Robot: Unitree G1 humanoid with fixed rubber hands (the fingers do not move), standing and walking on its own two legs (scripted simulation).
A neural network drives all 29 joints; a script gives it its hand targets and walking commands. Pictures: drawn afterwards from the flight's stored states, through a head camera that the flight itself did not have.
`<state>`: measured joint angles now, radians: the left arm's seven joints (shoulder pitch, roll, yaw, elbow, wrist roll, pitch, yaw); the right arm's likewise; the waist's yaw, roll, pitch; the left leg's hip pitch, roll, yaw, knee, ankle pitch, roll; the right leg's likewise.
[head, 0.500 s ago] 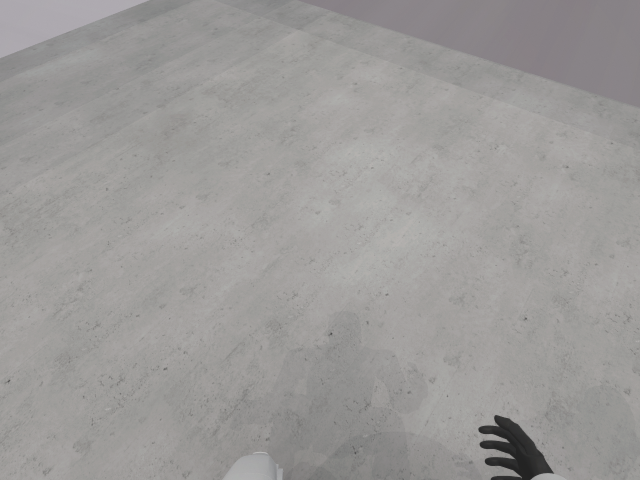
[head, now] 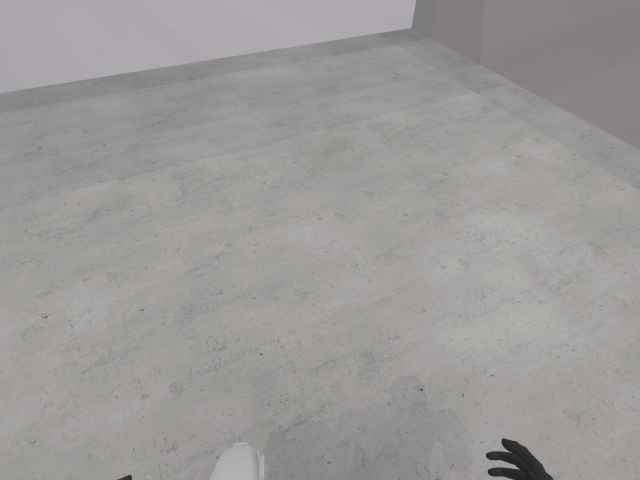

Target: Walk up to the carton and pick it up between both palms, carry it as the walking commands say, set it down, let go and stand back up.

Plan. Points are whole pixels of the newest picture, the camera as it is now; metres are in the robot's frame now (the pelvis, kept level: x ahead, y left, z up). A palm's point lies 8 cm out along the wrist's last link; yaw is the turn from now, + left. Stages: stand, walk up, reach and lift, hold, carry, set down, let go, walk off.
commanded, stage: walk up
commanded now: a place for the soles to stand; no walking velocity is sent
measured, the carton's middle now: out of the picture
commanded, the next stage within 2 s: none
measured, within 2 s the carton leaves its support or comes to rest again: neither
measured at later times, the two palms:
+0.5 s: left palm out of the picture -0.03 +0.38 -0.11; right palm (374, 406) +0.25 -0.09 -0.10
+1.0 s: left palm out of the picture -0.07 +0.57 -0.12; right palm (177, 374) +0.30 +0.21 -0.11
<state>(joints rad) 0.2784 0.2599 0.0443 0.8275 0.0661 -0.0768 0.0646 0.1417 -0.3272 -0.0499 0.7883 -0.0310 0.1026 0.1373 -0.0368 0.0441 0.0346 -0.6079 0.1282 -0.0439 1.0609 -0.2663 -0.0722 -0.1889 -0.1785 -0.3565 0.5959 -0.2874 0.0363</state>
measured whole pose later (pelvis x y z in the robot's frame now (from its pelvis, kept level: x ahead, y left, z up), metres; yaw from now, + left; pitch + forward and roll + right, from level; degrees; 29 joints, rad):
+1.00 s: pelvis +0.07 +0.34 -0.01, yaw +56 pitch -3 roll +0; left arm 0.30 0.29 0.02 0.73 0.04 -0.05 -0.01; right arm 0.32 -0.24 0.00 0.84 -0.01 0.04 0.07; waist -0.07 -0.09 0.00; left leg -0.26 -0.12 -0.06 0.68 -0.37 0.08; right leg -0.57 -0.07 -0.04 0.90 -0.42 -0.03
